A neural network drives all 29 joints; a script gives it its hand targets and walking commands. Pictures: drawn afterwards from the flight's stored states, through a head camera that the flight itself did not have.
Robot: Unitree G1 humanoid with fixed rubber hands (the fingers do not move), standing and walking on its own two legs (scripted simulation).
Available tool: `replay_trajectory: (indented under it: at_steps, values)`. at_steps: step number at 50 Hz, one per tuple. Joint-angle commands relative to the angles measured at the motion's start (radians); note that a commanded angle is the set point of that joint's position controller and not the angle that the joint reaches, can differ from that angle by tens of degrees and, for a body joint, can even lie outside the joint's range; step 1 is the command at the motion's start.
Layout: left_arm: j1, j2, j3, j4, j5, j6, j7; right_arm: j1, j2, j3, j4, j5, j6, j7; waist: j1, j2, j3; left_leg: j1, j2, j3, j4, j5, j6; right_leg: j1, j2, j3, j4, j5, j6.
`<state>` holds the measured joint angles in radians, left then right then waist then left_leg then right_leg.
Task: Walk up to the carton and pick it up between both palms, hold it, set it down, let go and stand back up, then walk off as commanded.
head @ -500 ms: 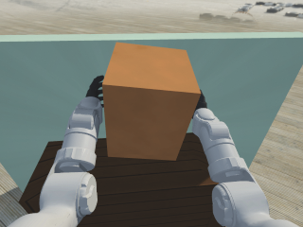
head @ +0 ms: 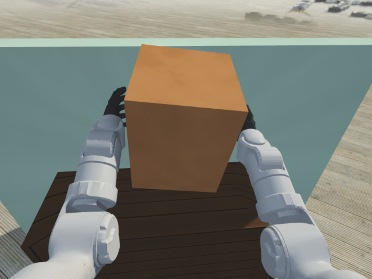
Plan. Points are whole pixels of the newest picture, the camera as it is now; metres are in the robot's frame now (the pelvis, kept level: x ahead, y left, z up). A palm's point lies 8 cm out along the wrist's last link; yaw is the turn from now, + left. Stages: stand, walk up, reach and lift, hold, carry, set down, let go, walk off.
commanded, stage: hold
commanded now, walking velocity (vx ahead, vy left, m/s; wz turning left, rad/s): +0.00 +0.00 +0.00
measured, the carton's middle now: (180, 121) +0.40 -0.01 +0.20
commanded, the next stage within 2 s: none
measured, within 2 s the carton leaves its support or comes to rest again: neither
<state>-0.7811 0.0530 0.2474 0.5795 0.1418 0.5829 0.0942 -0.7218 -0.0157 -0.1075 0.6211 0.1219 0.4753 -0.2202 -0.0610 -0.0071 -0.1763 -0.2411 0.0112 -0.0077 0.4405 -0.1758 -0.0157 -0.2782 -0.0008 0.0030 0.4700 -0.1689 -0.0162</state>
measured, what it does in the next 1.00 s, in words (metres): stands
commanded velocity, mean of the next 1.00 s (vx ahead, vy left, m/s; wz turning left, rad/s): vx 0.00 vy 0.00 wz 0.00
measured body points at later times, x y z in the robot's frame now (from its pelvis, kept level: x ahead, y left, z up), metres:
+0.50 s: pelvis +0.00 +0.00 +0.00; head -0.07 +0.00 +0.44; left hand +0.40 +0.14 +0.21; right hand +0.38 -0.15 +0.18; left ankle +0.04 +0.14 -0.74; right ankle +0.05 -0.11 -0.74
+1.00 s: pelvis +0.00 +0.00 +0.00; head -0.07 +0.00 +0.44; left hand +0.40 +0.14 +0.21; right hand +0.38 -0.15 +0.18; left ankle +0.04 +0.14 -0.74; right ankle +0.05 -0.11 -0.74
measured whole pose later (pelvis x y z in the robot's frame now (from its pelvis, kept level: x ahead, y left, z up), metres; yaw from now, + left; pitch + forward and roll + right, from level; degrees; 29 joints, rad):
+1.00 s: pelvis +0.00 +0.00 +0.00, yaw +0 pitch -2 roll +1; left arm -0.78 0.05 0.25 0.55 0.19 0.61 0.07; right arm -0.72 -0.02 -0.11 0.61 0.12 0.49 -0.22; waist -0.06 -0.01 -0.15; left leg -0.23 0.01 -0.01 0.44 -0.18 -0.02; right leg -0.26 0.00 0.00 0.47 -0.17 -0.02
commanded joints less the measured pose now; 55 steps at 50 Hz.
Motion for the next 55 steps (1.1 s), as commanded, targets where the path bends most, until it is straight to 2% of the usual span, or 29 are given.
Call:
replay_trajectory:
  at_steps: [1,3,7,10,13,16,18,19,21,22,23,24,25,26,27,30,35,36,38,40,42,44,45,46,48,50,52,53,55]
  values:
    - [-0.742,-0.799,-0.373,-0.286,-0.103,-0.016,-0.156,-0.987,0.646,0.400,-0.349,0.218,-0.078,0.128,0.002,0.062,-0.299,0.151,-0.062,-0.044,-0.114,0.125,-0.009,0.257,0.079,-0.012,-0.202,0.086,0.027]
    - [-0.695,-0.769,-0.320,-0.197,-0.074,-0.011,-0.151,-1.041,0.682,0.413,-0.363,0.197,-0.088,0.133,0.055,-0.005,-0.247,0.099,-0.068,-0.037,-0.127,0.068,0.015,0.254,0.074,-0.012,-0.203,0.051,0.039]
    - [-0.718,-0.789,-0.332,-0.210,-0.081,-0.013,-0.171,-1.029,0.659,0.374,-0.343,0.182,-0.104,0.136,0.028,0.028,-0.262,0.116,-0.061,-0.035,-0.142,0.042,0.012,0.255,0.075,-0.010,-0.207,0.021,0.021]
    - [-0.725,-0.798,-0.320,-0.220,-0.090,-0.035,-0.160,-1.086,0.688,0.409,-0.388,0.194,-0.116,0.142,0.067,-0.020,-0.307,0.134,-0.059,-0.034,-0.123,0.073,0.026,0.256,0.077,-0.012,-0.203,0.025,0.035]
    - [-0.774,-0.817,-0.388,-0.317,-0.127,-0.051,-0.159,-1.034,0.702,0.412,-0.420,0.203,-0.126,0.137,0.012,0.023,-0.395,0.160,-0.068,-0.029,-0.100,0.138,0.014,0.295,0.074,-0.002,-0.192,0.130,0.033]
    - [-0.689,-0.806,-0.368,-0.233,-0.116,-0.038,-0.154,-1.048,0.698,0.419,-0.434,0.202,-0.115,0.131,0.037,0.023,-0.361,0.151,-0.069,-0.040,-0.103,0.146,0.020,0.278,0.071,-0.003,-0.192,0.134,0.032]
    - [-0.766,-0.810,-0.419,-0.342,-0.142,-0.046,-0.153,-1.015,0.698,0.439,-0.413,0.211,-0.114,0.133,0.020,0.050,-0.386,0.162,-0.062,-0.044,-0.082,0.173,0.007,0.268,0.078,-0.008,-0.176,0.145,0.032]
    - [-0.727,-0.802,-0.386,-0.334,-0.112,-0.032,-0.150,-1.023,0.697,0.448,-0.430,0.232,-0.110,0.133,0.042,0.053,-0.396,0.191,-0.066,-0.044,-0.083,0.207,0.003,0.291,0.077,-0.007,-0.174,0.166,0.030]
    - [-0.722,-0.815,-0.403,-0.349,-0.137,-0.043,-0.151,-1.043,0.705,0.468,-0.503,0.223,-0.111,0.123,0.039,0.006,-0.419,0.168,-0.067,-0.038,-0.072,0.218,0.005,0.316,0.083,-0.001,-0.184,0.206,0.041]
    - [-0.701,-0.803,-0.413,-0.324,-0.141,-0.039,-0.151,-0.998,0.676,0.448,-0.456,0.209,-0.108,0.120,0.002,0.044,-0.401,0.189,-0.064,-0.050,-0.084,0.232,-0.001,0.296,0.084,-0.012,-0.188,0.209,0.033]
    - [-0.745,-0.825,-0.411,-0.364,-0.134,-0.042,-0.152,-1.025,0.707,0.469,-0.485,0.227,-0.112,0.125,0.036,0.034,-0.434,0.202,-0.061,-0.039,-0.073,0.236,-0.002,0.294,0.089,-0.013,-0.181,0.190,0.038]
    - [-0.729,-0.812,-0.405,-0.335,-0.144,-0.040,-0.151,-1.022,0.703,0.459,-0.474,0.228,-0.104,0.125,0.032,0.017,-0.402,0.182,-0.064,-0.045,-0.082,0.210,0.003,0.280,0.090,-0.013,-0.190,0.166,0.039]
    - [-0.736,-0.801,-0.408,-0.316,-0.130,-0.029,-0.153,-0.966,0.677,0.428,-0.384,0.214,-0.094,0.128,0.004,0.071,-0.355,0.176,-0.058,-0.045,-0.098,0.185,-0.008,0.274,0.088,-0.011,-0.187,0.150,0.031]
    - [-0.739,-0.789,-0.385,-0.357,-0.126,-0.037,-0.158,-1.001,0.716,0.458,-0.470,0.225,-0.102,0.125,0.034,0.012,-0.422,0.175,-0.068,-0.035,-0.079,0.201,0.007,0.320,0.078,-0.011,-0.176,0.201,0.044]
    - [-0.685,-0.792,-0.357,-0.245,-0.097,-0.020,-0.159,-0.986,0.659,0.414,-0.370,0.192,-0.089,0.128,0.028,0.036,-0.285,0.143,-0.065,-0.049,-0.114,0.129,0.006,0.267,0.077,-0.014,-0.204,0.103,0.039]
    - [-0.660,-0.760,-0.330,-0.221,-0.062,0.000,-0.171,-0.984,0.635,0.387,-0.332,0.180,-0.095,0.132,0.026,0.034,-0.229,0.144,-0.060,-0.039,-0.136,0.074,0.016,0.251,0.072,-0.013,-0.212,0.031,0.031]
    - [-0.696,-0.791,-0.375,-0.343,-0.107,-0.031,-0.170,-0.951,0.689,0.438,-0.398,0.201,-0.106,0.130,0.021,0.002,-0.374,0.172,-0.065,-0.037,-0.099,0.198,0.009,0.322,0.083,-0.019,-0.180,0.176,0.039]
    - [-0.738,-0.772,-0.343,-0.280,-0.094,-0.035,-0.172,-0.998,0.672,0.416,-0.373,0.182,-0.101,0.135,0.024,-0.015,-0.336,0.151,-0.067,-0.038,-0.118,0.102,0.022,0.285,0.075,-0.013,-0.203,0.075,0.045]
    - [-0.686,-0.807,-0.372,-0.296,-0.107,-0.035,-0.164,-1.048,0.703,0.435,-0.465,0.204,-0.127,0.127,0.037,0.015,-0.386,0.169,-0.072,-0.030,-0.096,0.195,0.017,0.307,0.074,-0.015,-0.180,0.182,0.040]
    - [-0.658,-0.781,-0.318,-0.208,-0.081,-0.024,-0.168,-1.028,0.680,0.423,-0.403,0.183,-0.109,0.133,0.052,-0.014,-0.318,0.157,-0.066,-0.030,-0.114,0.130,0.023,0.266,0.073,-0.019,-0.201,0.094,0.045]
    - [-0.722,-0.768,-0.337,-0.318,-0.102,-0.043,-0.171,-1.000,0.691,0.441,-0.408,0.202,-0.116,0.128,0.048,-0.011,-0.381,0.159,-0.079,-0.020,-0.101,0.148,0.024,0.306,0.069,-0.010,-0.189,0.139,0.057]
    - [-0.727,-0.753,-0.330,-0.285,-0.078,-0.031,-0.174,-0.979,0.700,0.415,-0.351,0.179,-0.113,0.128,0.041,0.012,-0.304,0.141,-0.065,-0.020,-0.118,0.083,0.024,0.266,0.063,-0.014,-0.194,0.067,0.046]
    - [-0.718,-0.762,-0.328,-0.294,-0.081,-0.032,-0.170,-1.040,0.718,0.425,-0.424,0.185,-0.124,0.130,0.061,-0.020,-0.343,0.147,-0.064,-0.021,-0.112,0.124,0.032,0.288,0.071,-0.012,-0.186,0.106,0.042]
    - [-0.720,-0.777,-0.345,-0.255,-0.089,-0.029,-0.172,-1.029,0.674,0.387,-0.388,0.174,-0.117,0.131,0.030,0.013,-0.340,0.149,-0.064,-0.027,-0.114,0.099,0.021,0.279,0.067,-0.010,-0.200,0.082,0.038]
    - [-0.682,-0.759,-0.291,-0.233,-0.063,-0.024,-0.180,-0.970,0.674,0.399,-0.346,0.171,-0.108,0.128,0.045,0.002,-0.264,0.141,-0.071,-0.020,-0.129,0.088,0.029,0.272,0.065,-0.015,-0.208,0.070,0.048]
    - [-0.663,-0.794,-0.355,-0.305,-0.075,-0.022,-0.174,-0.937,0.653,0.403,-0.335,0.190,-0.109,0.135,0.019,0.051,-0.312,0.180,-0.058,-0.030,-0.111,0.176,0.000,0.308,0.079,-0.020,-0.189,0.134,0.033]
    - [-0.763,-0.786,-0.357,-0.298,-0.096,-0.039,-0.171,-0.981,0.679,0.384,-0.351,0.173,-0.111,0.138,0.016,0.019,-0.310,0.130,-0.058,-0.031,-0.128,0.062,0.013,0.278,0.075,-0.027,-0.195,0.045,0.034]
    - [-0.676,-0.791,-0.358,-0.262,-0.084,-0.028,-0.176,-0.989,0.672,0.407,-0.408,0.182,-0.121,0.129,0.021,0.014,-0.342,0.163,-0.065,-0.022,-0.113,0.140,0.018,0.313,0.076,-0.020,-0.198,0.136,0.038]
    - [-0.757,-0.809,-0.417,-0.347,-0.112,-0.038,-0.167,-1.012,0.683,0.420,-0.411,0.194,-0.127,0.138,0.020,0.070,-0.378,0.174,-0.061,-0.040,-0.101,0.187,-0.001,0.301,0.083,-0.027,-0.175,0.136,0.032]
